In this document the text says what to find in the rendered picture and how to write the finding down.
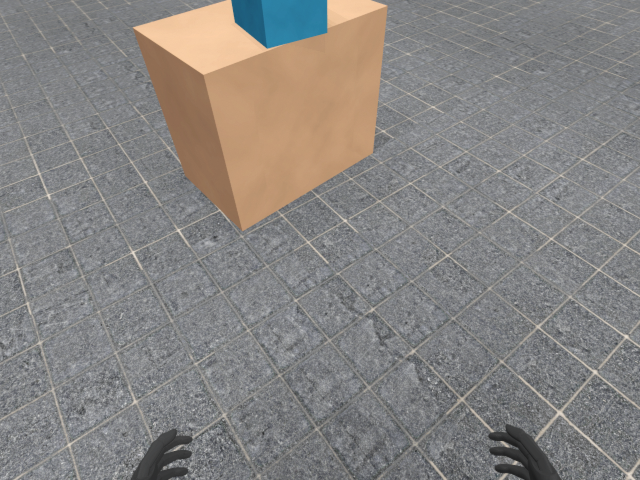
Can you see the pedestal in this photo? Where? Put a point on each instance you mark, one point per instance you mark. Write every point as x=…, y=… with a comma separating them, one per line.
x=257, y=128

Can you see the carton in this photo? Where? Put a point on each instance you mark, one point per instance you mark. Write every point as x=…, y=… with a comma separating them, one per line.
x=276, y=22

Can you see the left robot hand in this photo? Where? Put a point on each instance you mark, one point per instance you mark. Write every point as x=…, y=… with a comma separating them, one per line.
x=155, y=459

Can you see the right robot hand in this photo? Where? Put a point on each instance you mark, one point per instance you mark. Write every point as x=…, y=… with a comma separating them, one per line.
x=535, y=462

